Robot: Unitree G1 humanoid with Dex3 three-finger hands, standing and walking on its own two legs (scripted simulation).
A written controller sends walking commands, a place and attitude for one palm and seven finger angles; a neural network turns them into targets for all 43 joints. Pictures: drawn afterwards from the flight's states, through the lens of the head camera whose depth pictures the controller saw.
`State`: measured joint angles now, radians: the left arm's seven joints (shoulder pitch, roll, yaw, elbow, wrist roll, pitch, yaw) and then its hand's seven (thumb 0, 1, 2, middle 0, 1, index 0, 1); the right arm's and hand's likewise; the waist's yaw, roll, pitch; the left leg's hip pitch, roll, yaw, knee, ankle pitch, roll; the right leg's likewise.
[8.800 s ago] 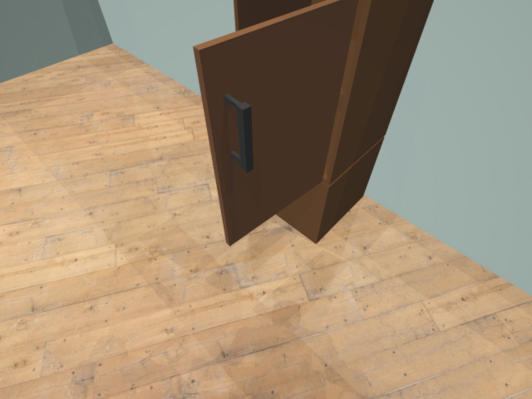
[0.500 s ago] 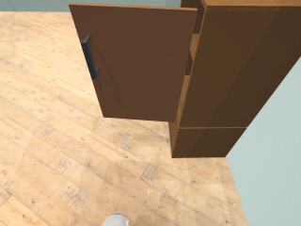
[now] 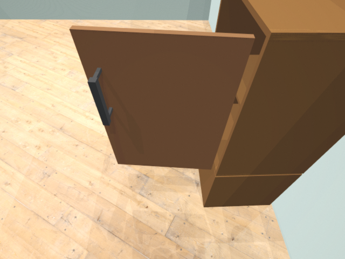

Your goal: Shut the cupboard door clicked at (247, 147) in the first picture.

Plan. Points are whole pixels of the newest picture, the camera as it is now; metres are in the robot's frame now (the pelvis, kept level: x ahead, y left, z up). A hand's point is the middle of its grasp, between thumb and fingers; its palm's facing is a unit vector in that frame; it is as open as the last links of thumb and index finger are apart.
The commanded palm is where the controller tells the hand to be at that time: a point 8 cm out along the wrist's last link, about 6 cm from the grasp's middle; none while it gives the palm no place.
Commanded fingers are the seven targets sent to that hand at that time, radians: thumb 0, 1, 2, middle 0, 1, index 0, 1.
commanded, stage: come to a stop and stand still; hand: left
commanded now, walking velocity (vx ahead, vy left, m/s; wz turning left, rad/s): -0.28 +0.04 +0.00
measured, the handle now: (102, 98) +0.49 +0.23 +0.08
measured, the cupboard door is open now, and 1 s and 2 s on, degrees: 84 84 84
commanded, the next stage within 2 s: look again from close up in 0.94 s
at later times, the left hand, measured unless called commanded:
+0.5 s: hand out of the picture +0.07 +0.21 -0.17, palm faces +0.05 -0.98 -0.20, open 7.4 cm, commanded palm none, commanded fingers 0.00 0.90 0.90 -0.20 -0.30 -0.20 -0.30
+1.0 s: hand out of the picture -0.04 +0.15 -0.17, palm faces +0.04 -0.99 -0.15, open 7.4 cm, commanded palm none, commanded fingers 0.00 0.90 0.90 -0.20 -0.30 -0.20 -0.30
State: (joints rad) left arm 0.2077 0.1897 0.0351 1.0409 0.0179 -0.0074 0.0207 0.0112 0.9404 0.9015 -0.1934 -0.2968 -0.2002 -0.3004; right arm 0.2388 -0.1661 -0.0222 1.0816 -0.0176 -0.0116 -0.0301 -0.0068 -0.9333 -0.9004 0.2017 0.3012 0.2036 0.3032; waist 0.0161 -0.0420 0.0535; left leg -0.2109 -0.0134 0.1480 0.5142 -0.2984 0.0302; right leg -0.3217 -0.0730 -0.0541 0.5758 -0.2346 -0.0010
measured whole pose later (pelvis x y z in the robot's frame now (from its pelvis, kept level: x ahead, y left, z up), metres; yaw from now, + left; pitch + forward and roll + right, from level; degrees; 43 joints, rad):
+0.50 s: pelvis +0.00 +0.02 +0.01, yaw +1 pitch +1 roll -1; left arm 0.14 0.18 0.04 1.01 0.00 0.06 0.03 0.00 0.91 0.90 -0.19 -0.30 -0.20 -0.30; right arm 0.21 -0.15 -0.03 1.04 -0.03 0.01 -0.04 0.01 -0.92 -0.90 0.20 0.30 0.20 0.30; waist 0.00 -0.02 0.07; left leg -0.24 0.01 0.11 0.47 -0.25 0.05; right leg -0.26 -0.03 -0.02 0.73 -0.45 0.01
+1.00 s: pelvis -0.03 -0.01 +0.01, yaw +0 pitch -1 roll +0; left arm 0.29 0.13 -0.01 1.13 0.00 0.01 0.03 0.00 0.91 0.90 -0.19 -0.30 -0.20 -0.30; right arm 0.28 -0.14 -0.02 1.16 -0.02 0.01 -0.02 0.01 -0.91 -0.90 0.20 0.30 0.20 0.30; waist 0.00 -0.02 0.04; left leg -0.20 0.03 0.10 0.40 -0.18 0.01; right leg -0.09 0.00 -0.03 0.40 -0.29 -0.01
